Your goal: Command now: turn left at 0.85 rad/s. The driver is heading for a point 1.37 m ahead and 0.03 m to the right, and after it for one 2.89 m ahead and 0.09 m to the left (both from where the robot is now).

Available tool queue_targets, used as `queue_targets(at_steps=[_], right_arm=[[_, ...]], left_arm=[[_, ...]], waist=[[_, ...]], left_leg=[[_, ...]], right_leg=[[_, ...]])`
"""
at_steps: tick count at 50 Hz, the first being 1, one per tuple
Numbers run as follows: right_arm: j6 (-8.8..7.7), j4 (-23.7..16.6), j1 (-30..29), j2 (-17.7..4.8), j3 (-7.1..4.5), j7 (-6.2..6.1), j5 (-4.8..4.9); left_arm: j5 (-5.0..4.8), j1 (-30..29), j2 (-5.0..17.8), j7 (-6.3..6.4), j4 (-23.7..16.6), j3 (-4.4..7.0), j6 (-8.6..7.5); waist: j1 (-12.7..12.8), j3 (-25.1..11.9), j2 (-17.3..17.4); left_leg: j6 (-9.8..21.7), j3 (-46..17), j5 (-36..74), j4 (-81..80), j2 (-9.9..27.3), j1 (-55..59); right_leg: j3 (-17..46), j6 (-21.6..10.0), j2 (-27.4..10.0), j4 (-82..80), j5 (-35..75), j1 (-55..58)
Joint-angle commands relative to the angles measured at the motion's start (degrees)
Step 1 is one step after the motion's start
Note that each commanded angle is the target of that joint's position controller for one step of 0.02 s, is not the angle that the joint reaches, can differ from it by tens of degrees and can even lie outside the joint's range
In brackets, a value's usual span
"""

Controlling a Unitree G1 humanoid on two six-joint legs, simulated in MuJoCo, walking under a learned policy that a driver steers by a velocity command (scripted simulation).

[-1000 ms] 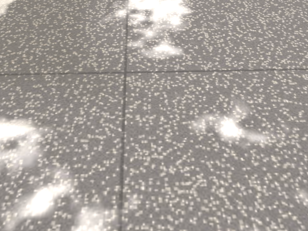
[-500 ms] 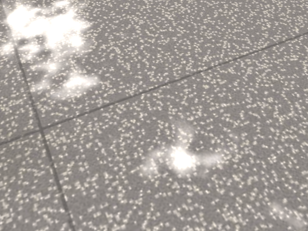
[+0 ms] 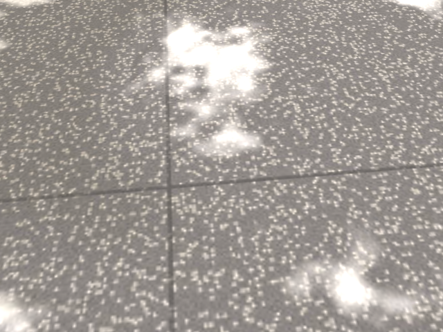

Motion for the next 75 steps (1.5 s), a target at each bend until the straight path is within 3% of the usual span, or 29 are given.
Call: queue_targets(at_steps=[1, 3, 4, 5, 6, 7, 9, 11, 16, 21, 27, 30, 31, 32, 33, 37, 47, 51, 53, 54, 55, 57, 58, 65, 68, 71, 73, 74, 75], right_arm=[[-0.53, -6.5, -2.2, -2.7, -0.44, 0.65, 0.5], [-0.96, -6.5, -0.1, -2.7, -0.72, 0.36, 0.09], [-1.7, -5.2, 3.1, -4.6, -1.31, -0.43, -0.68], [-2.61, -5.4, 5.3, -12.4, -2.87, -1.46, -1.2], [-2.85, -5.9, 8.5, -18.6, -4.88, -1.61, -0.45], [-2.82, -5.4, 9.2, -15.4, -4.29, -1.82, -0.01], [-2.12, -6.6, 0.7, -11.6, -2.85, -2.81, -0.09], [-2.06, -7.6, -3.1, -9.2, -1.85, -3.12, 0.57], [-3.02, -5.5, 0.0, -8.2, -0.9, -3.21, 0.19], [-4.26, -3.6, -1.9, -2.6, 2.43, -3.8, -1.3], [-3.57, -1.7, -1.3, -8.0, 0.89, -4.83, -0.67], [-3.9, -2.3, -3.3, -8.6, 0.35, -4.61, -0.96], [-4.09, -3.6, -7.2, -6.9, 0.73, -4.43, -1.23], [-4.61, -6.8, -12.4, -2.9, 1.78, -3.91, -1.17], [-5.67, -9.4, -17.6, -3.1, 2.27, -3.53, -1.46], [-8.07, -6.0, -12.8, -5.7, 1.64, -1.5, -2.39], [-7.32, -9.5, -24.5, -4.4, 2.94, -0.85, -1.46], [-8.55, -8.9, -16.2, -6.8, 2.27, -1.76, -0.64], [-9.54, -3.9, 5.4, -13.2, -0.38, -4.03, -1.4], [-9.62, -2.9, 16.4, -19.1, -2.1, -5.05, -3.51], [-9.24, -2.7, 10.7, -19.0, -1.94, -4.78, -3.25], [-9.15, -2.7, 3.6, -8.9, -0.02, -4.16, -2.78], [-9.34, -1.5, 3.9, -7.0, 0.51, -3.92, -2.97], [-12.37, 5.0, 8.4, -5.4, 1.44, -2.91, -1.2], [-12.59, 6.7, 9.4, -5.7, 1.71, -2.42, 0.12], [-12.52, 8.4, 11.3, -11.5, 0.67, -2.08, 0.25], [-11.67, 9.4, 11.7, -14.7, 0.03, -2.72, 0.03], [-11.59, 9.0, 11.6, -12.7, 0.63, -2.79, -0.03], [-11.5, 6.9, 16.0, -1.4, 2.84, -2.48, 0.01]], left_arm=[[-0.1, 2.3, 10.2, -1.04, -2.7, 3.52, -0.61], [-1.23, 1.8, 11.1, -1.72, -2.7, 4.15, -0.39], [-1.35, 4.0, 10.4, -2.1, -2.0, 4.28, -0.2], [-1.0, 6.2, 6.8, -2.49, -3.6, 3.53, 0.38], [0.0, -2.2, 5.3, -1.76, -8.7, 2.42, 1.44], [0.12, -3.6, 6.8, -1.42, -8.1, 2.56, 1.93], [-0.98, -1.5, 7.4, -1.35, -6.1, 2.72, 1.09], [0.18, 2.0, 9.1, -1.42, -3.9, 3.23, 1.12], [-0.71, 4.1, 7.8, -1.63, -1.8, 2.54, 2.35], [-1.14, 4.7, 5.1, -2.33, 0.8, 1.09, 3.09], [-1.94, 5.2, 7.4, -3.08, -0.1, 1.91, 2.2], [-1.04, 8.6, 7.0, -4.23, 0.8, 1.94, 1.54], [-0.91, 14.4, 8.2, -4.4, 2.9, 2.43, 1.1], [-1.05, 22.3, 12.9, -4.3, 4.7, 3.72, 0.16], [-1.07, 23.4, 14.3, -4.43, 5.1, 4.33, -0.21], [-1.86, 14.9, 12.3, -3.11, 2.8, 4.38, -1.64], [-1.74, 20.6, 13.1, -2.82, 4.4, 5.33, -3.04], [-1.75, 14.3, 15.1, -2.35, 3.4, 5.78, -3.8], [-2.17, 10.7, 14.9, -3.15, 3.2, 5.59, -4.96], [-3.89, 12.4, 7.5, -2.96, 0.8, 3.55, -5.9], [-3.73, 12.9, 5.5, -2.99, -0.6, 1.94, -5.55], [-0.56, 7.1, 8.9, -3.74, 1.5, 2.23, -4.53], [0.27, 5.7, 8.5, -4.55, 1.4, 2.1, -4.37], [0.75, -7.6, 6.5, -6.75, -5.6, -0.06, -2.99], [0.84, -14.1, 5.2, -8.2, -8.2, -1.63, -3.46], [0.69, -11.5, 6.4, -7.12, -7.0, -1.32, -3.8], [1.15, 6.1, 10.5, -4.81, -1.7, 0.89, -3.88], [2.07, 15.2, 14.6, -3.4, 0.9, 2.55, -3.92], [3.72, 19.2, 19.8, -2.37, 1.4, 3.7, -4.73]], waist=[[2.3, -6.3, -12.1], [-0.1, -6.6, -9.8], [-1.6, -7.1, -3.7], [-0.9, -5.5, 12.9], [-4.3, -4.8, 17.3], [-4.7, -5.4, 8.1], [-0.5, -2.8, 5.6], [1.2, -5.2, 6.2], [0.2, -6.8, 4.5], [-0.1, -4.8, 5.4], [0.2, -1.7, 4.3], [2.0, -1.7, 4.0], [5.3, 1.1, -0.3], [8.7, 1.9, -12.3], [10.0, 6.8, -14.6], [3.9, 3.4, -4.8], [9.4, 3.3, -8.3], [3.0, 0.3, -10.4], [-8.3, -12.1, -2.8], [-10.7, -23.6, 12.9], [-5.3, -22.9, 20.6], [-3.6, -9.1, 3.7], [-2.8, -6.1, 2.1], [0.8, 4.6, 4.0], [0.9, 6.1, 2.1], [2.9, 2.3, 3.2], [11.9, -8.9, 4.2], [16.1, -14.0, 3.1], [11.1, -22.1, -14.2]], left_leg=[[1.4, 3.8, -1.1, -8.7, -1.4, 2.8], [2.9, 4.6, 5.2, -19.2, -2.7, 9.7], [3.9, -0.2, 11.9, -26.6, -2.3, 16.6], [7.5, -21.9, 28.4, -31.8, 12.6, 23.8], [17.2, -35.1, 48.0, -30.0, 20.3, 21.4], [18.2, -29.3, 46.4, -29.1, 18.0, 23.7], [14.8, -22.2, 36.7, -29.8, 10.5, 19.2], [13.8, -19.5, 39.2, -29.6, 7.7, 18.3], [14.0, -19.5, 38.4, -30.3, 7.9, 20.4], [12.5, -14.9, 28.1, -33.7, 7.9, 13.8], [14.2, -15.8, 35.6, -27.8, 12.4, 16.3], [12.0, -17.2, -15.4, -32.1, 10.7, 6.8], [9.8, -13.9, -20.5, -25.9, 7.2, -3.0], [5.4, -3.0, -15.3, -7.1, -2.1, -16.2], [4.0, -3.7, -9.2, 1.2, -7.1, -27.3], [0.2, -6.8, 8.4, 3.2, -1.1, -20.9], [-3.4, -4.5, 15.5, -13.4, -2.7, -16.1], [-0.8, -4.3, 12.6, -20.9, -4.5, 6.2], [2.4, -7.3, 7.3, -20.6, -0.1, 36.7], [6.5, -31.7, -25.2, -28.3, 17.0, 52.3], [9.3, -55.1, -34.5, -38.3, 23.5, 46.2], [10.1, -39.7, -21.6, -35.7, 18.6, 31.1], [10.1, -33.0, -14.9, -37.0, 15.9, 26.5], [11.3, -14.5, 7.2, -46.5, 12.9, 19.5], [10.2, -5.8, 21.1, -53.1, 9.5, 8.9], [10.1, -4.2, 53.8, -45.3, 10.5, 14.7], [8.4, -3.0, 67.1, -20.5, 9.2, 15.0], [7.5, -2.7, 53.1, -3.2, 6.1, 3.9], [7.4, -3.9, -2.1, 21.2, -0.9, -10.3]], right_leg=[[6.6, -8.3, -14.9, -3.0, 21.4, 7.3], [3.2, -4.4, -14.6, 3.8, 17.6, 4.1], [0.2, -0.6, -12.0, 11.9, 9.3, -1.6], [-3.8, 3.9, -5.2, 28.1, -18.2, -17.7], [6.6, 5.2, 2.6, 36.5, -27.1, -27.4], [11.4, 4.9, 0.6, 40.9, -23.3, -28.7], [13.6, 3.9, -0.1, 38.7, -12.2, -26.8], [12.8, 3.7, 1.4, 39.5, -7.6, -23.5], [12.2, 3.3, 2.6, 33.8, -5.9, -21.5], [11.8, 1.3, 2.2, 18.6, -5.3, -7.5], [9.8, -1.5, 5.5, 13.4, -12.1, -6.3], [9.1, -6.0, 7.0, 3.8, -12.6, 4.3], [16.0, -8.9, 4.7, -2.4, -19.7, 11.0], [39.5, -14.6, -7.9, -13.4, -34.5, 17.9], [58.3, -18.4, -14.2, -21.1, -40.1, 17.1], [43.6, -14.4, -5.8, -19.8, -21.7, 13.0], [41.5, -14.1, -0.6, -16.6, -7.4, 9.6], [42.4, -10.8, -1.3, -11.1, 12.9, 2.8], [34.5, -7.0, 5.9, 15.3, 23.3, -8.7], [26.0, -5.3, 12.8, 36.8, -0.1, -22.1], [22.3, -5.6, 11.6, 46.7, -14.1, -29.0], [19.2, -6.2, 4.7, 48.0, -4.2, -29.8], [18.6, -6.3, 3.3, 45.5, -3.0, -28.9], [19.9, -4.1, 2.7, 33.0, 2.8, -37.2], [9.3, -4.8, 2.1, 16.7, 12.1, -19.3], [7.2, -5.9, 5.5, 12.3, 9.2, -6.8], [7.9, -6.1, 8.9, 8.8, 2.6, 13.8], [13.2, -5.7, 2.8, 9.1, -1.6, 28.8], [36.7, -6.6, -16.3, 4.0, -22.4, 40.4]])
Velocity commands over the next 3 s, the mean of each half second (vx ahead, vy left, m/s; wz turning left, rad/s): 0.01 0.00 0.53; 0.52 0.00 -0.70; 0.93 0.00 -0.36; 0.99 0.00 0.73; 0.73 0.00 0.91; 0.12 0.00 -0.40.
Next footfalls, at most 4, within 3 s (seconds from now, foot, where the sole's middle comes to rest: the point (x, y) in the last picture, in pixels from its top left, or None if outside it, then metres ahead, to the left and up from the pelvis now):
0.08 left None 0.02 0.12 -0.78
0.62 right None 0.04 -0.05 -0.78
1.06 left None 0.39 0.15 -0.78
1.48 right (304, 263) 0.69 -0.24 -0.78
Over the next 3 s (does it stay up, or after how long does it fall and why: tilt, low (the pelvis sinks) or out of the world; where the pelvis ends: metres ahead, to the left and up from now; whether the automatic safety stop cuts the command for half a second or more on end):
stays up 1.49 -0.15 0.00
